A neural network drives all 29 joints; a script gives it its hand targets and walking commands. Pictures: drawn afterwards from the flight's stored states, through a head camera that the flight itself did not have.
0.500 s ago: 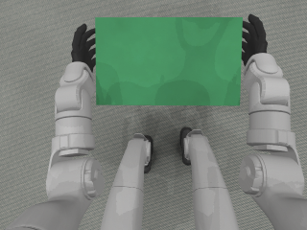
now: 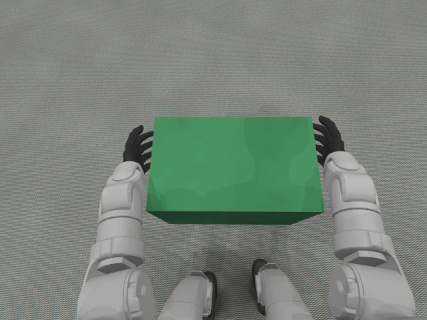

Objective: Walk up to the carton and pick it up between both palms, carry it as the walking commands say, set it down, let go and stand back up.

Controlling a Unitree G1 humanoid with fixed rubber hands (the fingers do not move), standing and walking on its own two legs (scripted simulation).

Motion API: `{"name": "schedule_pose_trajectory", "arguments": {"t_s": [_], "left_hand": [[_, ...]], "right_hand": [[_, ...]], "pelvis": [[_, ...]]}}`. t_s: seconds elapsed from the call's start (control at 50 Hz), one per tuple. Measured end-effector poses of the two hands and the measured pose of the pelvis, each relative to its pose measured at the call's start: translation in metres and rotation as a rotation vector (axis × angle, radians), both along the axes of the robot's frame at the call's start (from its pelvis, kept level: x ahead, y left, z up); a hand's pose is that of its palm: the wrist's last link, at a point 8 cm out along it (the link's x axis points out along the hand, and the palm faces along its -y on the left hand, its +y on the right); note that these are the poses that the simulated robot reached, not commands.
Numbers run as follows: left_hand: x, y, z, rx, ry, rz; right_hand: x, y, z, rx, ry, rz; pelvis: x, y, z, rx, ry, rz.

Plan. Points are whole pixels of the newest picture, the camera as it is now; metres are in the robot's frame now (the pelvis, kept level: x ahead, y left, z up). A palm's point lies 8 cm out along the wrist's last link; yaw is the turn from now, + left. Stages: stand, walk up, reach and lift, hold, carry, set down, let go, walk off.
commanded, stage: reach and lift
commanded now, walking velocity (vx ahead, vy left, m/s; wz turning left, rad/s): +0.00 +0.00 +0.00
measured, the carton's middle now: (231, 177) +0.37 +0.00 -0.07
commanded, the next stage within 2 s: hold in 1.64 s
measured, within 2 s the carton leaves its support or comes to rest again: neither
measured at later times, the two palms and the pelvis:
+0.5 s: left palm (115, 159) +0.37 +0.20 +0.05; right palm (333, 142) +0.39 -0.18 +0.05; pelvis +0.10 +0.00 +0.04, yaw +3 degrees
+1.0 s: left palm (119, 160) +0.36 +0.18 +0.07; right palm (354, 153) +0.35 -0.19 +0.07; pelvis +0.09 +0.01 +0.04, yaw +0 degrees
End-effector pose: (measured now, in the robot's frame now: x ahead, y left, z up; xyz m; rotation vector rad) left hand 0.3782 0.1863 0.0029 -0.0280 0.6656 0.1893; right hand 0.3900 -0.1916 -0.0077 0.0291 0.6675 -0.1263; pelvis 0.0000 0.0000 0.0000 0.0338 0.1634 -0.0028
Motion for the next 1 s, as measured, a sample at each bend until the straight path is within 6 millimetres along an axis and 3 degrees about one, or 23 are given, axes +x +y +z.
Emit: {"name": "schedule_pose_trajectory", "arguments": {"t_s": [0.12, 0.22, 0.36, 0.54, 0.72, 0.84, 1.0], "left_hand": [[0.003, 0.001, 0.050, -0.001, -0.029, 0.002], [0.004, 0.005, 0.067, -0.021, -0.032, 0.013], [0.002, 0.010, 0.063, -0.025, -0.008, 0.014], [-0.012, 0.016, 0.051, -0.013, 0.021, 0.024], [-0.017, 0.006, 0.074, 0.006, -0.042, -0.020], [-0.021, -0.003, 0.072, 0.008, -0.016, -0.056], [-0.023, -0.003, 0.070, 0.010, -0.007, -0.049]], "right_hand": [[0.006, 0.001, 0.050, 0.002, -0.029, 0.015], [0.010, 0.001, 0.070, 0.027, -0.034, 0.041], [0.011, 0.007, 0.068, 0.004, -0.011, 0.055], [-0.003, 0.016, 0.057, -0.002, 0.025, 0.013], [-0.025, 0.006, 0.078, -0.009, -0.038, -0.032], [-0.040, -0.002, 0.079, -0.025, -0.013, -0.058], [-0.036, -0.002, 0.080, -0.034, -0.005, -0.042]], "pelvis": [[0.031, -0.001, 0.014, -0.013, -0.031, 0.001], [0.053, -0.001, 0.022, -0.026, -0.102, 0.008], [0.081, -0.003, 0.033, -0.035, -0.147, 0.035], [0.103, -0.001, 0.041, -0.039, -0.130, 0.056], [0.112, 0.009, 0.044, -0.042, -0.172, 0.041], [0.104, 0.012, 0.042, -0.039, -0.251, 0.022], [0.090, 0.013, 0.039, -0.034, -0.279, 0.000]]}}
